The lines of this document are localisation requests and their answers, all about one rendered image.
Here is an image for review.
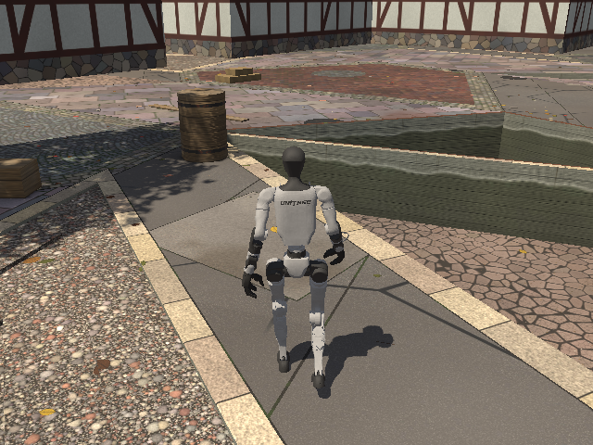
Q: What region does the robot left upper arm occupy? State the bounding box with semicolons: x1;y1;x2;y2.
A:
254;187;276;241

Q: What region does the right robot forearm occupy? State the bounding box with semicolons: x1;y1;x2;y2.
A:
329;221;344;252

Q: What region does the robot right shin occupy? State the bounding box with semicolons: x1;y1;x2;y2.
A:
311;311;325;375

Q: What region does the left robot forearm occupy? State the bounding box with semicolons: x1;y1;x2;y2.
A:
244;227;263;274

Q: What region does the left robot hand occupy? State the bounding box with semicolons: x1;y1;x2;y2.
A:
242;272;264;299

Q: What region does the right robot hand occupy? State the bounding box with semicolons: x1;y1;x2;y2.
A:
323;248;345;265

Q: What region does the robot right upper arm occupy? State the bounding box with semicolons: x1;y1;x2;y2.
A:
314;185;339;235

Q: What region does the humanoid robot torso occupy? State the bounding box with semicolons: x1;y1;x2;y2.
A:
273;182;317;278

